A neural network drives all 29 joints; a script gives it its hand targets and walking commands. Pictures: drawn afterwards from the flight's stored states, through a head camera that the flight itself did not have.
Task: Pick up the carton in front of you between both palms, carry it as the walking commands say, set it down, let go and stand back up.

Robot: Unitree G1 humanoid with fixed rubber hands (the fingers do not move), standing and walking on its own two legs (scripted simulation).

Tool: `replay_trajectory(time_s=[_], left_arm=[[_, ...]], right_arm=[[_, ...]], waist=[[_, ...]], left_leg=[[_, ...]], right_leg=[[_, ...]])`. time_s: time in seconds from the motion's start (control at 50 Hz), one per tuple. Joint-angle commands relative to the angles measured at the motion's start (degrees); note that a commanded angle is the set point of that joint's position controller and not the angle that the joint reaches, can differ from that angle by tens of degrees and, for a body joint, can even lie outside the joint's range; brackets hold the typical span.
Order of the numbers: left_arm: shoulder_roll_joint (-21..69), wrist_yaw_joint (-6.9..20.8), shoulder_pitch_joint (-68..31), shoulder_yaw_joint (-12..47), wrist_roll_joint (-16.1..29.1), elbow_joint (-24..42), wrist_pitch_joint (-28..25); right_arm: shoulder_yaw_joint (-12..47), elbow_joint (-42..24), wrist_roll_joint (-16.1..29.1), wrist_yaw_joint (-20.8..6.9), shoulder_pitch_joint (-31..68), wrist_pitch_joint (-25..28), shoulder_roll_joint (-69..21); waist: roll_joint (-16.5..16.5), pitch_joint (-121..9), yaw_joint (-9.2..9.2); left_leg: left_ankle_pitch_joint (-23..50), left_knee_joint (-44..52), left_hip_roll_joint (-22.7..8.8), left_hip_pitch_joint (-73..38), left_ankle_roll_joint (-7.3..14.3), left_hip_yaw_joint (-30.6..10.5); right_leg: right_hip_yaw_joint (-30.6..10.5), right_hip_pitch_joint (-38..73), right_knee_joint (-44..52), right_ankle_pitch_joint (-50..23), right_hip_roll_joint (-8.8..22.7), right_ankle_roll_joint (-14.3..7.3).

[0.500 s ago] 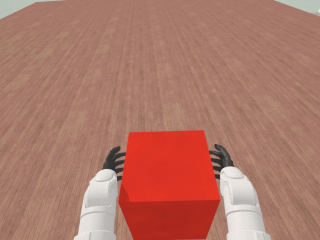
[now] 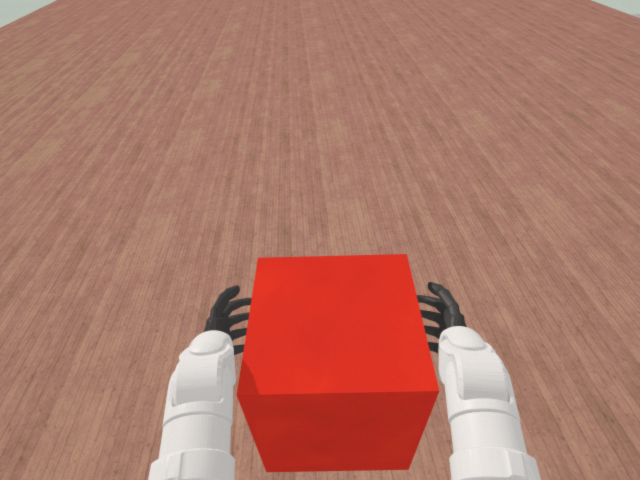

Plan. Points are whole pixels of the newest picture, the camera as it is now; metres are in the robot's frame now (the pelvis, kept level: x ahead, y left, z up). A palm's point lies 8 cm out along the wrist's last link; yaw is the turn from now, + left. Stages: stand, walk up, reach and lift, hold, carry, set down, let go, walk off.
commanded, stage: set down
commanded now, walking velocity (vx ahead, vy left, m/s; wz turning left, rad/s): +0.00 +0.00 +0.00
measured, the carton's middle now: (334, 365) +0.31 +0.00 -0.04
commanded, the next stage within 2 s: none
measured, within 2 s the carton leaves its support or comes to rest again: neither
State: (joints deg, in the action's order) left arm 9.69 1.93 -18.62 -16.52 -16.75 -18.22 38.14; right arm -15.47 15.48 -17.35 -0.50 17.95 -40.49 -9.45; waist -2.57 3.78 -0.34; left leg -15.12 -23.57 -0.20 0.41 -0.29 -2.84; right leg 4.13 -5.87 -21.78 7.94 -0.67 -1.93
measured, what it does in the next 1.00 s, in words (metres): lowers itself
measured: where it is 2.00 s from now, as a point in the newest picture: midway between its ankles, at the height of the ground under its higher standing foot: outside the picture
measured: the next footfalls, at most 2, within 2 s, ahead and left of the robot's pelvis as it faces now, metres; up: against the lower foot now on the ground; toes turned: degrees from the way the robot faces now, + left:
none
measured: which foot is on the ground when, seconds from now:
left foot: down 0.00-1.00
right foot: down 0.00-1.00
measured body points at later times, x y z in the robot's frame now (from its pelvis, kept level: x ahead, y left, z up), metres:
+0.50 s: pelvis -0.04 +0.02 -0.07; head +0.17 -0.01 +0.33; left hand +0.36 +0.14 -0.15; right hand +0.35 -0.16 -0.16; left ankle -0.01 +0.13 -0.74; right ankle +0.06 -0.10 -0.74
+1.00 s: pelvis -0.07 +0.01 -0.21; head +0.18 -0.03 +0.16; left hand +0.41 +0.14 -0.29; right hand +0.40 -0.17 -0.30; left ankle -0.01 +0.13 -0.74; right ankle +0.05 -0.10 -0.74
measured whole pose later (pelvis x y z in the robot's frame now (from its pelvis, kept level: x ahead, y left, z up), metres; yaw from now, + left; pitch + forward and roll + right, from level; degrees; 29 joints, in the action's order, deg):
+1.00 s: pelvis -0.07 +0.01 -0.21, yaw +1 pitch +42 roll +3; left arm 5.4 -2.1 -50.8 -29.0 -12.7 -35.2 14.8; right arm -26.2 34.3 -15.7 0.2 50.9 -16.9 -2.1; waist -2.2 -9.8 -0.7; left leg -31.8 -88.3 2.8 99.2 -0.5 0.8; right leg -0.7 -106.0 -84.2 20.8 1.1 -1.2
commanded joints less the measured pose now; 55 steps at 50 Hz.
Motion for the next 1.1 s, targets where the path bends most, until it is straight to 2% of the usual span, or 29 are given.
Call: replay_trajectory(time_s=[0.0,0.06,0.12,0.2,0.26,0.34,0.42,0.46,0.5,0.62,0.7,0.84,0.94,1.08], left_arm=[[49.15,11.09,-28.35,21.94,8.51,-3.85,-3.52],[47.72,10.04,-31.79,15.9,4.21,-9.09,-6.71],[43.6,8.52,-32.11,9.78,0.28,-13.04,-10.62],[37.53,6.84,-30.64,5.65,-2.42,-15.0,-17.74],[38.1,6.06,-31.71,8.27,-0.76,-15.38,-23.59],[41.85,5.09,-35.34,16.74,3.67,-15.34,-30.67],[43.99,3.75,-40.53,25.49,8.59,-12.25,-34.46],[44.12,3.22,-41.12,27.21,9.79,-11.59,-34.43],[44.77,3.1,-41.86,27.47,10.1,-11.76,-33.45],[46.8,5.7,-49.15,22.9,8.41,-15.33,-28.39],[46.77,7.29,-54.34,19.26,7.47,-17.48,-25.69],[45.28,8.97,-60.53,15.88,7.63,-20.51,-23.91],[44.76,9.55,-64.66,17.3,9.8,-20.65,-23.82],[43.57,9.19,-68.36,19.63,12.48,-20.65,-23.78]], right_arm=[[23.16,4.02,10.32,-12.63,28.91,3.93,-47.85],[16.48,9.51,6.16,-12.29,33.02,7.5,-44.22],[10.04,13.12,1.92,-11.53,33.76,11.79,-38.17],[6.23,16.65,-1.07,-11.19,32.07,18.81,-32.28],[8.65,17.83,-0.27,-11.14,32.72,24.54,-33.28],[16.1,18.07,3.53,-11.49,36.76,31.28,-37.04],[22.72,15.8,7.0,-10.49,41.24,35.1,-38.94],[24.61,14.91,8.29,-10.2,42.52,35.24,-39.21],[25.02,14.78,8.58,-10.27,43.23,34.38,-39.26],[20.73,18.8,6.85,-11.99,48.19,29.3,-40.79],[18.11,21.54,6.11,-12.66,52.67,26.36,-42.15],[16.81,23.69,6.19,-11.91,58.5,24.24,-43.65],[18.52,22.93,7.74,-10.5,62.25,24.07,-44.04],[20.29,21.73,9.83,-8.96,66.28,24.27,-42.65]], waist=[[2.37,-9.42,0.02],[1.51,-7.93,-0.22],[1.09,-7.34,-0.75],[1.36,-10.75,-0.77],[1.51,-17.97,-0.76],[1.76,-32.61,-0.47],[3.21,-51.19,-1.66],[3.49,-56.68,-1.75],[3.06,-58.33,-1.92],[1.54,-51.4,-2.68],[1.91,-51.67,-2.19],[4.53,-57.89,-1.09],[5.45,-64.27,-1.11],[4.96,-68.78,-1.81]], left_leg=[[-0.71,4.61,4.31,18.02,2.9,-2.74],[-1.66,2.08,4.67,21.41,2.65,-2.56],[0.21,-0.48,5.14,25.0,2.16,-2.38],[4.69,-5.88,5.92,31.42,1.42,-1.67],[8.16,-10.39,6.61,35.22,0.59,-1.72],[12.77,-18.11,7.43,42.18,-0.53,-1.55],[16.61,-25.67,8.34,49.38,-1.89,-1.8],[17.55,-28.72,8.57,51.58,-2.3,-1.77],[15.15,-30.91,8.87,53.84,-2.45,-1.49],[-2.35,-35.62,9.51,66.6,-1.81,0.01],[-7.73,-39.75,9.97,74.79,-1.16,1.11],[-8.98,-48.3,10.93,87.79,-0.86,3.23],[-8.45,-54.4,11.51,94.64,-1.04,4.39],[-8.12,-61.21,11.96,100.56,-1.23,5.38]], right_leg=[[-9.19,15.37,-0.16,-0.44,-1.76,1.2],[-8.32,11.27,-3.19,0.56,-2.57,0.64],[-7.46,5.94,-6.27,-2.05,-3.62,0.22],[-7.24,-1.61,-11.64,-7.39,-4.52,0.16],[-7.33,-6.37,-16.24,-12.11,-4.77,0.1],[-7.73,-9.89,-24.92,-18.17,-4.97,0.57],[-8.26,-11.64,-33.15,-26.05,-4.93,1.01],[-7.84,-15.5,-36.11,-26.35,-5.17,1.29],[-7.06,-20.57,-37.91,-22.28,-5.59,1.45],[-5.61,-37.24,-41.61,-2.76,-6.17,1.13],[-5.55,-43.27,-45.75,2.95,-6.52,1.04],[-5.95,-48.17,-53.18,3.18,-6.86,1.9],[-6.29,-49.03,-58.39,1.21,-7.03,2.53],[-5.38,-52.76,-65.03,-0.77,-7.34,2.85]])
